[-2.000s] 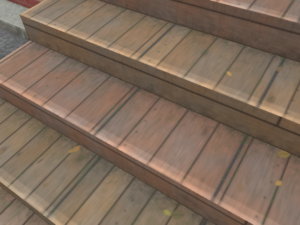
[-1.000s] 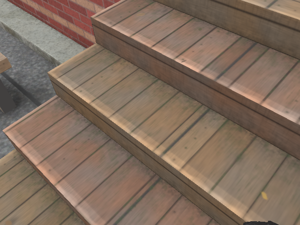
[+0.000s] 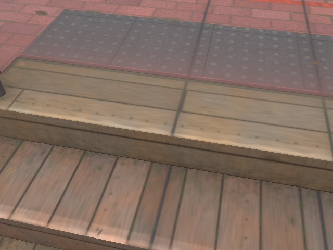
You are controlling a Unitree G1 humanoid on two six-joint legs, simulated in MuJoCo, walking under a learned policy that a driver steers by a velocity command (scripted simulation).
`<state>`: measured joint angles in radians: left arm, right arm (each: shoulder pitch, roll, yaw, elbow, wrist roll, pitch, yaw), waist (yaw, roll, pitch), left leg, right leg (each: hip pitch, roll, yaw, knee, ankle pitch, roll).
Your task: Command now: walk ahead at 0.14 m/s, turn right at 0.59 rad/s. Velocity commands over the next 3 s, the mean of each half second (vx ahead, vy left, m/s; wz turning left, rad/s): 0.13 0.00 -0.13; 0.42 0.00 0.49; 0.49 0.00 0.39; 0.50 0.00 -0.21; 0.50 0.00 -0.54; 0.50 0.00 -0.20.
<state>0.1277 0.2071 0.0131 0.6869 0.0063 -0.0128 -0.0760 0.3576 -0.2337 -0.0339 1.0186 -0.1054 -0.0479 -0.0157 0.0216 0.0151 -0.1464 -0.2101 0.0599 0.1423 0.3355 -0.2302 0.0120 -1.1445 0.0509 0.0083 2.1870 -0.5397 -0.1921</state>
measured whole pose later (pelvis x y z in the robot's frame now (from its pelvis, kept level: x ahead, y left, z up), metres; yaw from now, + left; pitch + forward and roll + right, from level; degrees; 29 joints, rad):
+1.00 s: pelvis +0.32 +0.07 +0.14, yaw +16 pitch +6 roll +0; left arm 0.05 0.11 -0.09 0.83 0.05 -0.04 -0.04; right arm 0.62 -0.04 0.05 1.17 -0.12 -0.08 0.05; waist -0.08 -0.02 -0.16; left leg -0.16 -0.08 -0.11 0.51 -0.43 0.07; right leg -1.33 -0.07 -0.03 1.91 -0.20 -0.17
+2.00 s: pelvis +0.82 +0.30 +0.32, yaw +19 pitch +7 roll -2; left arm 0.04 0.11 -0.06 0.82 0.02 0.00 -0.11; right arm 0.43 -0.16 0.03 1.05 -0.09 -0.08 0.05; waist -0.03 0.07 -0.12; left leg -0.06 0.06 0.23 0.20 -0.25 0.04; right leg -1.08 -0.06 -0.14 1.44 -0.41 -0.13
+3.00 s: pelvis +1.32 +0.39 +0.47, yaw -5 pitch +4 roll +2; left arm -0.05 0.17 0.03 0.79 -0.04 -0.08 -0.03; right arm 0.39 -0.18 -0.05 1.00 0.02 -0.07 -0.03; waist -0.07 -0.04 0.00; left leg 0.04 -0.02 0.13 0.22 -0.33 0.00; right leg -0.61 -0.06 -0.01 0.56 -0.05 -0.05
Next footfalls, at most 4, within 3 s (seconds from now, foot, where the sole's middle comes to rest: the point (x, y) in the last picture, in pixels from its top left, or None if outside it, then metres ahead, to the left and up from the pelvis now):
0.18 right None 0.20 -0.12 -0.63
0.68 left None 0.22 0.14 -0.63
1.08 right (173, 212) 0.57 0.02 -0.47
1.60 left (82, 172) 0.72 0.36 -0.47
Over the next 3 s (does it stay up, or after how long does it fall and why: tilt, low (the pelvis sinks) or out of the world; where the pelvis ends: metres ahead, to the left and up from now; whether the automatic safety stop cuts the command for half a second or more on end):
stays up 1.32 0.39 0.47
